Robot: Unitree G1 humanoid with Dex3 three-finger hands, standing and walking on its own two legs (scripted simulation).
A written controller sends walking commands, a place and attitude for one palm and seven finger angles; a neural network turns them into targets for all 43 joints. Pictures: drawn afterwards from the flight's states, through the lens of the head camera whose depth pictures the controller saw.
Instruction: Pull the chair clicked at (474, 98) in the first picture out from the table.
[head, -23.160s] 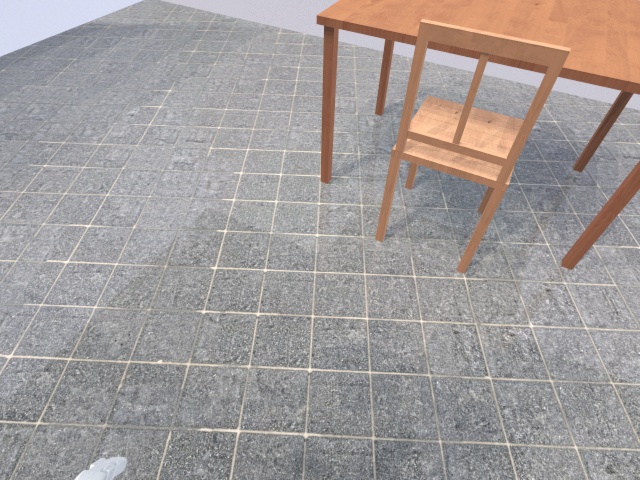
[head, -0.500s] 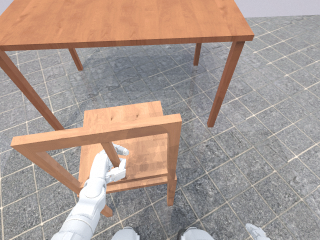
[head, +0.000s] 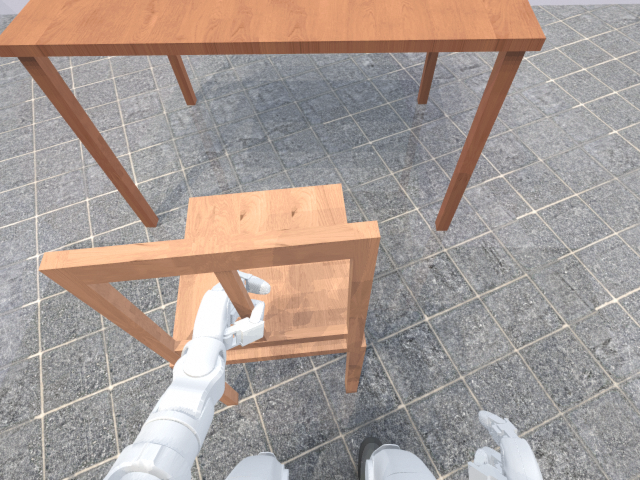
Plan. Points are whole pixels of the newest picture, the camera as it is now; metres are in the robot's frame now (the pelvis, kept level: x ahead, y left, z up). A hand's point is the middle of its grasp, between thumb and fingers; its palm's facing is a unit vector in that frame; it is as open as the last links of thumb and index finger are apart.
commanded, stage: step backward, pulling the chair out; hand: left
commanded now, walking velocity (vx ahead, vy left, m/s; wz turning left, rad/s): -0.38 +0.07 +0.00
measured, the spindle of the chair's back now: (245, 307) +0.35 +0.12 -0.07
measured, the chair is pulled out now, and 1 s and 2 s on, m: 0.38 0.54 0.57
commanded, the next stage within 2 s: stop walking, hand still on the chair in 0.82 s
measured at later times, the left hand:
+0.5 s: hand (250, 377) +0.25 +0.10 -0.06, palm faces -0.08 -0.99 -0.15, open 5.1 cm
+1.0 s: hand (237, 455) +0.16 +0.11 -0.06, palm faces -0.10 -0.98 -0.14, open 5.2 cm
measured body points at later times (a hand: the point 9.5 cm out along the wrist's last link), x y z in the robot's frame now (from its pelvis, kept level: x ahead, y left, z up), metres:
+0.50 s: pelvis -0.08 +0.01 +0.00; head +0.00 -0.01 +0.44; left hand +0.25 +0.15 -0.05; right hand +0.05 -0.23 -0.13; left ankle -0.09 +0.15 -0.71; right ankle -0.01 -0.10 -0.73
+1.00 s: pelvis -0.16 +0.02 +0.00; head -0.10 -0.01 +0.45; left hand +0.16 +0.16 -0.04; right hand -0.04 -0.22 -0.13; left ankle -0.14 +0.16 -0.73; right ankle -0.13 -0.10 -0.73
